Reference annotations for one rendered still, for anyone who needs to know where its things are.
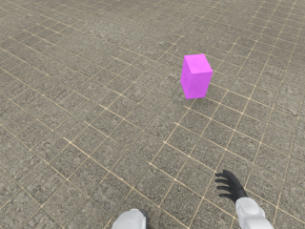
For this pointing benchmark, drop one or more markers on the robot left foot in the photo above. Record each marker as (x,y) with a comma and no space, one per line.
(145,214)

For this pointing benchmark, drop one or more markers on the right robot forearm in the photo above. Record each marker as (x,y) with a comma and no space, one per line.
(250,215)

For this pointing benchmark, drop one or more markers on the carton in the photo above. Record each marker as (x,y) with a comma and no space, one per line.
(196,75)

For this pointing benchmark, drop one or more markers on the robot left thigh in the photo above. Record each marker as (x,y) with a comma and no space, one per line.
(130,220)

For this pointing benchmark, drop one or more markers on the robot right hand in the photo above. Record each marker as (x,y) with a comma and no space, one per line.
(235,188)

